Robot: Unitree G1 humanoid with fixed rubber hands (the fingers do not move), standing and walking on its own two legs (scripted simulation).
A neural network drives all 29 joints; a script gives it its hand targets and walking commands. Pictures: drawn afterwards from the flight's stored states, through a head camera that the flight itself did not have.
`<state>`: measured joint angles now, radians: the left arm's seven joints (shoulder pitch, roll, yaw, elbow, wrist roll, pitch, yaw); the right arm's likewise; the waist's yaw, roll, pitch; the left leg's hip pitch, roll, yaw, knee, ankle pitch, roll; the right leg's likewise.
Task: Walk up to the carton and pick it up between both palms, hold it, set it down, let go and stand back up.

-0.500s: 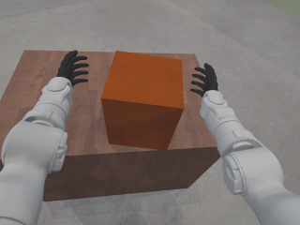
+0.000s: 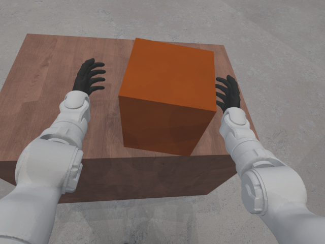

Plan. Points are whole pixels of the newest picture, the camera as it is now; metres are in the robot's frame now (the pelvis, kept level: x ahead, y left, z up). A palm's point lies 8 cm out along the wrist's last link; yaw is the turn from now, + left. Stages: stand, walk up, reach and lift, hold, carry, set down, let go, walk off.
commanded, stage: reach and lift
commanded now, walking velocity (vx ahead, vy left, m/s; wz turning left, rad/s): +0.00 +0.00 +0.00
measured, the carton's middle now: (165, 103) +0.49 -0.03 +0.01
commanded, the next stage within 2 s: none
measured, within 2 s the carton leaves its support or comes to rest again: neither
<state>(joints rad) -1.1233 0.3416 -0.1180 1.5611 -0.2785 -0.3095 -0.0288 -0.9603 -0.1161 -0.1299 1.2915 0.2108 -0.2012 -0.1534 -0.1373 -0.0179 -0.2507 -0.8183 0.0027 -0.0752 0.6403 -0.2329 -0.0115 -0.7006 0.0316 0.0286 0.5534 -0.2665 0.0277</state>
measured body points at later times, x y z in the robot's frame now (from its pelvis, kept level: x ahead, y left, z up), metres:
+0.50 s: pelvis +0.00 -0.01 +0.01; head +0.12 +0.03 +0.44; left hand +0.49 +0.12 +0.05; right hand +0.43 -0.18 +0.06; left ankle +0.02 +0.11 -0.72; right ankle -0.02 -0.14 -0.72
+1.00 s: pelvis +0.02 -0.02 +0.02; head +0.12 +0.02 +0.46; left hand +0.48 +0.12 +0.06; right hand +0.42 -0.18 +0.06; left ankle +0.02 +0.11 -0.72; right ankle -0.02 -0.14 -0.72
